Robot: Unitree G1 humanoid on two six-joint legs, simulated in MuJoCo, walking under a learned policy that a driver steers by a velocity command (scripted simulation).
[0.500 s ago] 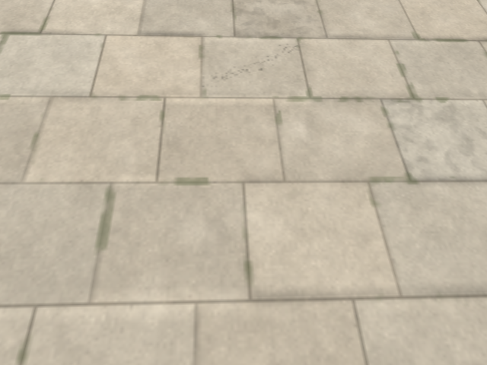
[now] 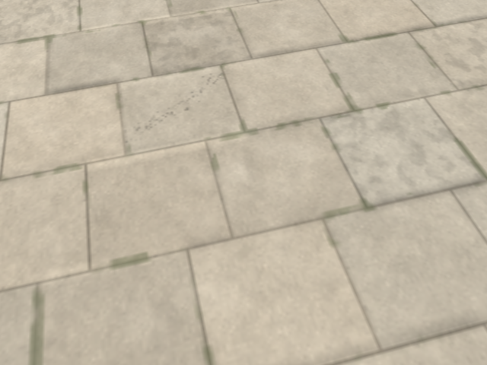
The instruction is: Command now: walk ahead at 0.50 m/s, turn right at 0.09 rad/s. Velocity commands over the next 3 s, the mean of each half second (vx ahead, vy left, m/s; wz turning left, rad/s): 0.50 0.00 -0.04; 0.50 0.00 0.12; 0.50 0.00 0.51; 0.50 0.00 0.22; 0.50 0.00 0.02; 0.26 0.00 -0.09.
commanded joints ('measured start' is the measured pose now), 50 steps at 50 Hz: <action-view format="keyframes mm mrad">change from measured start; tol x32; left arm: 1 65 105 28 -14 -11 -30 4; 50 28 102 39 34 11 -27 18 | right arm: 1 67 -72 -22 -32 -14 14 13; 14 -340 -63 -8 -158 -8 5 20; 20 192 -283 -84 -21 -52 -25 -23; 50 48 -79 -40 63 20 -20 -18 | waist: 1 -3 -93 -40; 50 69 -76 -79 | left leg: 1 -126 35 -22 -15 65 -12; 18 155 -101 81 -624 205 82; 21 679 345 -725 -826 84 268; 33 293 111 -105 -1016 358 172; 45 404 95 -97 -590 788 111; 47 -117 -134 30 23 -59 43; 50 -200 -14 -87 104 -2 63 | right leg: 1 127 -251 238 -257 285 -133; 18 323 -232 68 75 797 -56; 21 -304 30 108 852 -312 3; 22 -359 -40 137 877 -241 -7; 42 -313 -108 16 139 108 45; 45 60 -51 0 11 64 0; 47 609 -507 591 -85 -105 -153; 50 267 -413 401 -213 -104 -102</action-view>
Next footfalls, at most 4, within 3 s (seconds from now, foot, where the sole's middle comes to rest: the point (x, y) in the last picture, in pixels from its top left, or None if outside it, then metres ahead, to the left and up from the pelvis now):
0.38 left None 0.37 0.13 -0.78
0.92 right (279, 300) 0.66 -0.07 -0.78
1.46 left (194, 241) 0.88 0.19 -0.78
2.02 right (196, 157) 1.25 0.19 -0.78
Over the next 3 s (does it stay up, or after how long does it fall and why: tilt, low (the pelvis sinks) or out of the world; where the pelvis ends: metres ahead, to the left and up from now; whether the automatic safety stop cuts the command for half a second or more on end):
stays up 1.42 0.41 0.00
